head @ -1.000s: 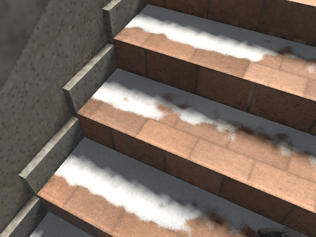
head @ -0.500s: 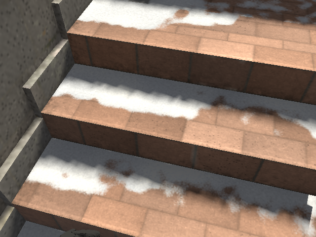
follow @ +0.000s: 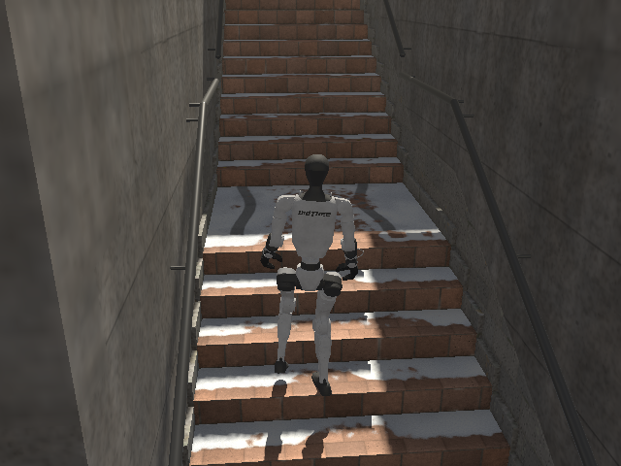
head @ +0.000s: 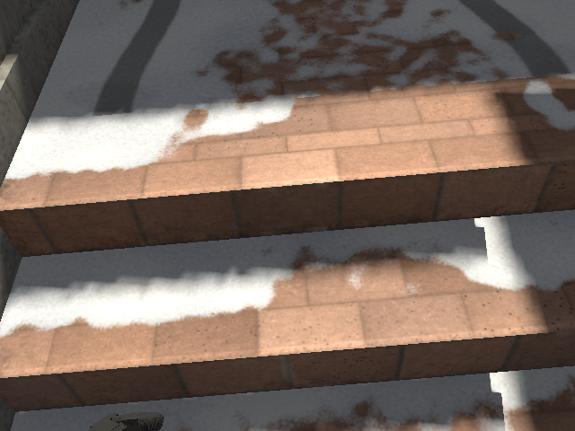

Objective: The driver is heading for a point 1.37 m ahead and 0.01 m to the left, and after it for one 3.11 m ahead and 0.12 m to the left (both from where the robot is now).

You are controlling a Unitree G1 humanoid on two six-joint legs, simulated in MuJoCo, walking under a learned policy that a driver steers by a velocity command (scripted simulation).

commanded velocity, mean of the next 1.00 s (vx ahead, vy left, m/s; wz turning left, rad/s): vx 0.00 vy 0.00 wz -0.31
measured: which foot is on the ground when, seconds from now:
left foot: up 0.00-0.14, down 0.16-1.00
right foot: down 0.00-0.14, up 0.16-0.60, down 0.62-1.00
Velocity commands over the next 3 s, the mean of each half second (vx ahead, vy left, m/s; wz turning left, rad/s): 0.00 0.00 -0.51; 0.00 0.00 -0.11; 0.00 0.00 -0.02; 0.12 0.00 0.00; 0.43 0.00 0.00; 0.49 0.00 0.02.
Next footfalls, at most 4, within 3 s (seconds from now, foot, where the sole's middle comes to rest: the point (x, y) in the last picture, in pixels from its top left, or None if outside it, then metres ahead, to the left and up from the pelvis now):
0.16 left None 0.11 0.15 -0.76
0.62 right None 0.09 -0.09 -0.76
2.34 left None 0.41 0.05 -0.61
2.94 right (448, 280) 0.71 -0.25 -0.46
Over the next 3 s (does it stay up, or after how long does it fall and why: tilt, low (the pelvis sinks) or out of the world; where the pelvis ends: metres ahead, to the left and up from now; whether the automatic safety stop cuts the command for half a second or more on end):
stays up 0.58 -0.12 0.22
